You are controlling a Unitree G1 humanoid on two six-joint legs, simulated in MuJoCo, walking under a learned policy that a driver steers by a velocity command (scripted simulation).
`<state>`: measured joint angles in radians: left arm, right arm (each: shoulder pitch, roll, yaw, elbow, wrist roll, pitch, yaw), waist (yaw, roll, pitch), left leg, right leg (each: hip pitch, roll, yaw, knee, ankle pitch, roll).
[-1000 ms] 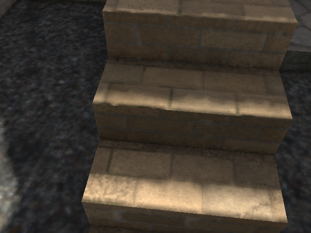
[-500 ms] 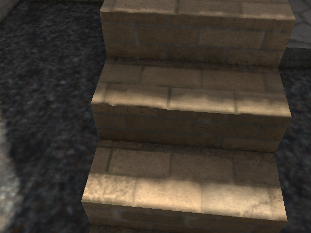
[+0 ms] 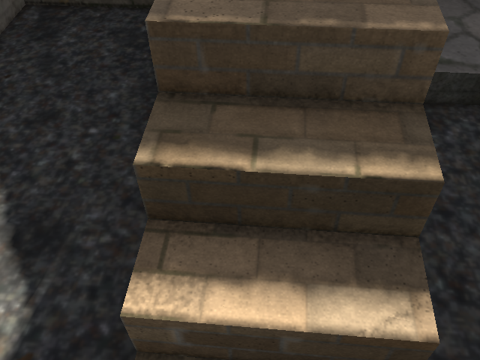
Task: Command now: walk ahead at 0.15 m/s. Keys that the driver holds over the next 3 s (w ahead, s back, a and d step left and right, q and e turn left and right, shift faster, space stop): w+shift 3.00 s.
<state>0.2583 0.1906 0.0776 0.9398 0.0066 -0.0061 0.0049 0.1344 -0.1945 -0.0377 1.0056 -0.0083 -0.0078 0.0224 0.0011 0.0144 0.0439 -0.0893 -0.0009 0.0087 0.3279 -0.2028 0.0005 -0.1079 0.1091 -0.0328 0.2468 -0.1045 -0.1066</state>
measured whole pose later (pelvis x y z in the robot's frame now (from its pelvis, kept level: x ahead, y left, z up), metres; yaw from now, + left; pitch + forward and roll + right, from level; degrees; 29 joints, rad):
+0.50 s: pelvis +0.05 +0.03 +0.00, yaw +0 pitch +1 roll +0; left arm 0.08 0.21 -0.01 0.85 -0.02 -0.07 -0.01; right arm 0.08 -0.20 0.00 0.83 0.00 -0.03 0.00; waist -0.01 -0.03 0.05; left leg -0.06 -0.04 0.00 0.29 -0.21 0.03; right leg -0.12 0.08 0.02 0.30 -0.16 -0.07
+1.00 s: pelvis +0.02 -0.02 -0.01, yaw +0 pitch +0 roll +0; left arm 0.20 0.20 -0.03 0.90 0.01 -0.06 0.00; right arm 0.16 -0.25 -0.02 0.89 0.00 -0.01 -0.01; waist -0.02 0.01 0.08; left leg -0.16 0.03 -0.05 0.45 -0.28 -0.01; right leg -0.15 -0.02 -0.05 0.36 -0.21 0.00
